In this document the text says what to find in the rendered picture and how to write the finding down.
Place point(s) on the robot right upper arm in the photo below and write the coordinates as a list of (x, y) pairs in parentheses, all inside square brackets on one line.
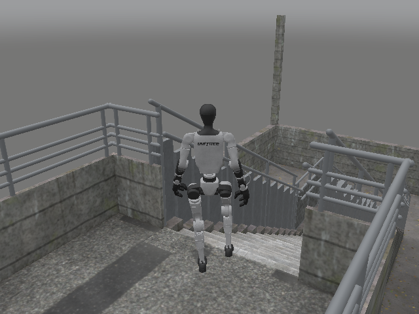
[(232, 149)]

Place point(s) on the robot left upper arm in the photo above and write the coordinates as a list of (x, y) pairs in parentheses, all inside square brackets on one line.
[(185, 148)]

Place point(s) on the robot right thigh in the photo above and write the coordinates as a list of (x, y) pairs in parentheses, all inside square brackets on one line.
[(225, 191)]

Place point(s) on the robot left forearm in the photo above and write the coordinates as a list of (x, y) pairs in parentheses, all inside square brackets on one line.
[(178, 174)]

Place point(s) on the robot right hand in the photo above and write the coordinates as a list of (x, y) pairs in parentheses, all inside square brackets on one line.
[(245, 196)]

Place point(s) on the robot right forearm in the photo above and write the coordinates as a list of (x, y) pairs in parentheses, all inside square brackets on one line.
[(240, 177)]

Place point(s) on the robot right foot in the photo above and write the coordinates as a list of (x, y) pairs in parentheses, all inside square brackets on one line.
[(228, 251)]

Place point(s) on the robot left hand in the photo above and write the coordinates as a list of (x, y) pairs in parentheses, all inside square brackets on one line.
[(179, 187)]

